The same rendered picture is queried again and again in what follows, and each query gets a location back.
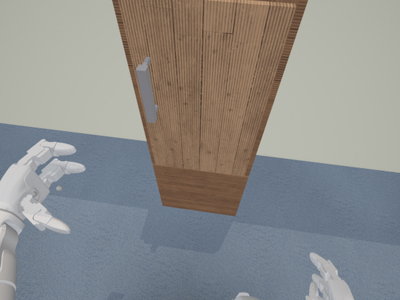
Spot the right robot hand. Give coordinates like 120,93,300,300
306,252,354,300

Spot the right robot shin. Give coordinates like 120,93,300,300
236,292,249,298

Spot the left robot hand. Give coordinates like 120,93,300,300
0,139,86,234

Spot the handle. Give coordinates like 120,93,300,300
136,57,158,123

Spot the cupboard door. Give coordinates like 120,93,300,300
118,0,296,176

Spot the robot left forearm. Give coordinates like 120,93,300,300
0,209,25,300

